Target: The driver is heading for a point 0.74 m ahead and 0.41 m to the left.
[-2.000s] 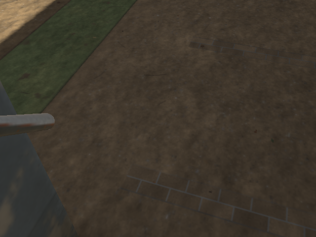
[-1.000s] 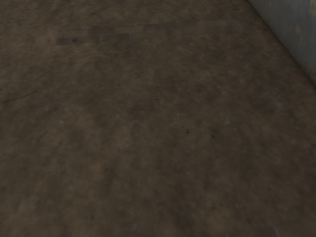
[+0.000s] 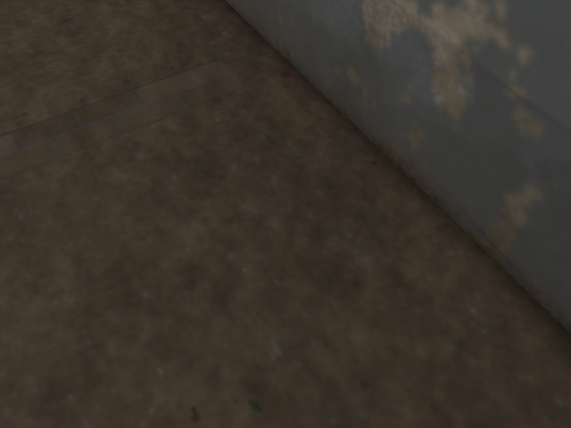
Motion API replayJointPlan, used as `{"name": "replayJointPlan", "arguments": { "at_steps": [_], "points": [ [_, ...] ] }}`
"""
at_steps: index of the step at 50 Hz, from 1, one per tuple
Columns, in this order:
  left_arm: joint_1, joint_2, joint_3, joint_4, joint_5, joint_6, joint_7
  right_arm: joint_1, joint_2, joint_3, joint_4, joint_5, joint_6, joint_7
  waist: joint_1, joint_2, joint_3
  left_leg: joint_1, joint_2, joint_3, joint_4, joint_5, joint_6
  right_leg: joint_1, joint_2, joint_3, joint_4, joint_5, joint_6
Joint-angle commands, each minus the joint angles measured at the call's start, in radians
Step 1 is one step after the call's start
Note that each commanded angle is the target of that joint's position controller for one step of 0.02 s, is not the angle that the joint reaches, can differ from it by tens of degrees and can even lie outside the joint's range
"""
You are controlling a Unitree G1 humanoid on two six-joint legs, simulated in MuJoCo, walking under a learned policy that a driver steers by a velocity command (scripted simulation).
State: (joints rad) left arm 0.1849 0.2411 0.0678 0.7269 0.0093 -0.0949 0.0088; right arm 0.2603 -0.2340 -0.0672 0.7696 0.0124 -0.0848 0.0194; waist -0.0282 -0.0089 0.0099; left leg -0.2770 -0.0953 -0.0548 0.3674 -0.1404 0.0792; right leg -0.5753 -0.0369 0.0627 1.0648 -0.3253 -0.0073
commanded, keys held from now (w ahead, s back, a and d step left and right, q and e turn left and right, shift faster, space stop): w+q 0.80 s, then q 0.20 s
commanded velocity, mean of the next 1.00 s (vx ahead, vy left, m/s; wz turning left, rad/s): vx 0.47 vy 0.00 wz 0.53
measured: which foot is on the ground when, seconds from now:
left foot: down 0.00-0.24, up 0.26-0.74, down 0.76-1.00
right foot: up 0.00-0.22, down 0.24-0.76, up 0.78-1.00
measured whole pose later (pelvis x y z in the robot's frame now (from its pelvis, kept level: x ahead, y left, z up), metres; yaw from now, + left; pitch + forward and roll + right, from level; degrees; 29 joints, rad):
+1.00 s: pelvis +0.45 +0.12 +0.00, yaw +35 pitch +3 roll -1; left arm 0.07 0.31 0.06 0.70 0.02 -0.09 0.02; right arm 0.27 -0.28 -0.07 0.66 0.01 -0.02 0.01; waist -0.04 -0.02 0.07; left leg -0.29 -0.11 -0.08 0.41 -0.16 0.09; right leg -0.69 -0.08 0.07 1.00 -0.28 0.06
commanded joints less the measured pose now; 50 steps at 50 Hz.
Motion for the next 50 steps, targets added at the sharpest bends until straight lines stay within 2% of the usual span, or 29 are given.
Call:
{"name": "replayJointPlan", "arguments": {
  "at_steps": [1,3,5,8,11,12,13,14,15,16,17,18,19,21,24,29,33,35,36,37,38,39,40,41,42,43,44,47,50],
  "points": [
    [-0.041,0.034,0.005,-0.085,0.005,-0.014,0.007,-0.045,-0.143,-0.038,-0.078,0.01,-0.007,-0.012,0.03,0.081,-0.052,0.04,0.232,-0.24,-0.144,0.244,0.196,-0.026,-0.016,-0.013,-0.216,0.093,0.035],
    [-0.125,0.022,-0.003,-0.096,-0.002,-0.015,0.001,-0.016,-0.169,-0.049,-0.073,0.018,0.0,-0.019,0.002,0.093,-0.046,-0.025,0.2,-0.203,-0.136,0.218,0.169,0.064,0.017,-0.026,-0.366,0.248,0.045],
    [-0.182,0.037,0.0,-0.105,-0.012,-0.018,-0.007,0.033,-0.175,-0.053,-0.065,0.021,0.008,-0.02,-0.023,0.106,-0.051,-0.031,0.2,-0.221,-0.118,0.157,0.155,0.119,0.044,-0.018,-0.447,0.347,0.052],
    [-0.243,0.074,0.013,-0.132,-0.023,-0.029,-0.015,0.088,-0.164,-0.053,-0.062,0.027,0.02,-0.022,-0.037,0.113,-0.051,0.031,0.218,-0.305,-0.063,0.039,0.133,0.16,0.061,0.007,-0.548,0.314,0.037],
    [-0.155,0.114,0.038,-0.12,-0.025,-0.044,-0.018,0.08,-0.145,-0.053,-0.08,0.023,0.024,-0.029,0.032,0.129,-0.084,0.033,0.189,-0.349,0.056,-0.003,0.084,0.342,0.048,0.006,-0.644,0.265,-0.012],
    [-0.047,0.151,0.053,-0.106,-0.013,-0.046,-0.01,0.056,-0.108,-0.042,-0.1,0.016,0.017,-0.027,0.091,0.107,-0.149,-0.039,0.148,-0.305,0.204,0.001,0.049,0.515,-0.037,0.064,-0.631,0.242,-0.053],
    [0.126,0.22,0.069,-0.086,-0.001,-0.042,0.0,0.067,-0.035,-0.019,-0.126,-0.003,0.011,-0.027,0.144,-0.065,-0.274,-0.208,0.061,-0.179,0.526,-0.264,-0.001,0.77,-0.244,0.258,-0.625,0.272,-0.122],
    [0.175,0.263,0.078,-0.051,0.003,-0.03,-0.01,0.176,-0.057,-0.017,-0.155,0.034,0.006,-0.031,0.09,-0.37,-0.33,-0.493,0.031,-0.101,0.767,-0.488,-0.03,0.913,-0.429,0.661,-0.705,0.053,-0.274],
    [0.136,0.17,0.06,-0.07,-0.005,-0.026,-0.011,0.153,-0.148,-0.037,-0.127,0.039,0.012,-0.037,0.108,-0.216,-0.234,-0.578,0.097,-0.116,0.884,-0.411,-0.047,0.841,-0.388,0.636,-0.743,-0.093,-0.258],
    [0.1,0.12,0.044,-0.078,-0.009,-0.02,-0.008,0.067,-0.174,-0.044,-0.14,0.025,0.021,-0.036,0.121,-0.137,-0.142,-0.595,0.121,-0.094,0.914,-0.315,-0.054,0.749,-0.337,0.484,-0.749,-0.048,-0.217],
    [0.052,0.1,0.031,-0.081,-0.002,-0.015,-0.01,0.038,-0.156,-0.044,-0.143,0.014,0.028,-0.034,0.095,-0.072,-0.098,-0.554,0.147,-0.078,0.897,-0.248,-0.061,0.648,-0.289,0.379,-0.772,0.062,-0.195],
    [0.018,0.083,0.025,-0.072,0.0,-0.01,-0.011,0.015,-0.143,-0.046,-0.155,0.006,0.032,-0.03,0.073,-0.076,-0.058,-0.537,0.168,-0.075,0.862,-0.207,-0.065,0.578,-0.257,0.308,-0.795,0.139,-0.19],
    [0.004,0.082,0.022,-0.065,0.005,-0.01,-0.012,0.016,-0.125,-0.045,-0.16,0.011,0.037,-0.022,0.052,-0.094,-0.036,-0.496,0.186,-0.068,0.842,-0.188,-0.066,0.515,-0.234,0.242,-0.82,0.19,-0.179],
    [0.007,0.094,0.028,-0.041,0.002,-0.017,-0.012,0.004,-0.093,-0.038,-0.167,0.014,0.045,-0.015,0.04,-0.097,-0.024,-0.481,0.195,-0.045,0.815,-0.153,-0.077,0.473,-0.222,0.161,-0.859,0.265,-0.185],
    [0.021,0.128,0.039,-0.006,-0.001,-0.021,-0.006,-0.054,-0.083,-0.03,-0.183,0.01,0.051,-0.011,0.041,-0.066,-0.011,-0.507,0.205,-0.045,0.706,-0.055,-0.095,0.484,-0.229,0.062,-0.883,0.375,-0.19],
    [0.05,0.177,0.049,0.032,-0.013,-0.011,0.001,-0.198,-0.07,-0.013,-0.215,0.011,0.045,0.016,0.086,-0.058,0.018,-0.429,0.193,0.017,0.431,0.144,-0.075,0.502,-0.209,-0.095,-0.879,0.398,-0.15],
    [0.095,0.224,0.063,0.057,-0.034,0.004,0.0,-0.279,-0.09,-0.015,-0.26,0.015,0.049,0.035,0.101,-0.066,0.05,-0.397,0.171,0.07,0.314,0.058,-0.033,0.589,-0.247,-0.144,-0.842,0.452,-0.124],
    [0.092,0.256,0.073,0.059,-0.042,0.014,0.004,-0.249,-0.12,-0.029,-0.267,0.008,0.055,0.038,0.066,-0.09,0.019,-0.296,0.117,0.127,0.28,-0.046,0.007,0.622,-0.249,-0.191,-0.735,0.74,-0.104],
    [0.09,0.27,0.077,0.059,-0.047,0.021,0.008,-0.176,-0.144,-0.045,-0.254,0.005,0.059,0.037,0.018,-0.096,-0.028,-0.181,0.073,0.161,0.248,-0.065,0.032,0.623,-0.235,-0.223,-0.614,0.903,-0.089],
    [0.091,0.258,0.072,0.058,-0.049,0.026,0.012,-0.016,-0.189,-0.073,-0.209,0.006,0.062,0.03,-0.066,-0.071,-0.109,0.049,0.023,0.179,0.183,0.001,0.068,0.556,-0.199,-0.259,-0.413,0.954,-0.063],
    [0.106,0.212,0.053,0.037,-0.025,0.022,0.016,0.155,-0.265,-0.104,-0.176,0.009,0.068,0.012,-0.134,0.031,-0.203,0.37,0.13,-0.011,0.183,0.045,0.126,0.296,-0.161,-0.264,-0.102,0.66,-0.018],
    [0.179,0.076,0.005,-0.033,0.012,-0.004,0.002,0.112,-0.379,-0.108,-0.191,0.013,0.053,0.009,-0.007,0.305,-0.289,0.654,0.39,-0.605,0.065,-0.113,0.312,-0.147,0.043,-0.162,0.243,-0.25,0.037],
    [0.081,0.166,0.017,-0.041,-0.021,-0.039,-0.013,0.171,-0.297,-0.085,-0.21,0.009,0.043,0.012,-0.098,0.199,-0.404,0.693,0.426,-0.762,-0.054,-0.229,0.328,-0.243,0.038,0.036,0.343,-0.25,0.024],
    [0.003,0.199,0.025,-0.066,-0.049,-0.051,-0.017,0.118,-0.252,-0.069,-0.201,-0.003,0.033,0.014,-0.094,0.156,-0.26,0.594,0.404,-0.609,-0.053,-0.059,0.284,-0.303,0.002,0.026,0.329,-0.16,0.015],
    [-0.007,0.186,0.019,-0.062,-0.032,-0.053,-0.008,0.047,-0.225,-0.059,-0.21,0.0,0.029,0.012,-0.046,0.068,-0.179,0.439,0.358,-0.471,-0.033,0.146,0.248,-0.251,-0.037,0.02,0.251,-0.085,0.014],
    [-0.006,0.191,0.024,-0.052,-0.003,-0.047,0.002,-0.023,-0.2,-0.05,-0.221,-0.003,0.03,0.009,-0.003,0.034,-0.126,0.296,0.323,-0.366,-0.022,0.349,0.221,-0.177,-0.065,0.012,0.18,-0.054,0.027],
    [0.008,0.2,0.03,-0.049,0.006,-0.033,0.006,-0.061,-0.185,-0.043,-0.232,-0.011,0.032,0.004,0.033,0.037,-0.111,0.194,0.297,-0.304,-0.03,0.477,0.209,-0.1,-0.078,0.014,0.147,-0.045,0.034],
    [0.022,0.156,0.019,-0.045,0.01,0.005,0.013,-0.076,-0.206,-0.049,-0.214,-0.014,0.032,-0.011,0.066,0.043,-0.109,0.06,0.261,-0.223,-0.037,0.68,0.209,-0.03,-0.048,-0.013,0.033,0.001,0.069],
    [-0.048,0.118,0.002,-0.059,0.013,0.016,0.014,-0.056,-0.219,-0.054,-0.19,0.002,0.052,-0.035,0.05,0.068,-0.124,0.017,0.198,-0.164,-0.005,0.657,0.163,0.008,0.003,-0.022,-0.155,0.16,0.085]
  ]
}}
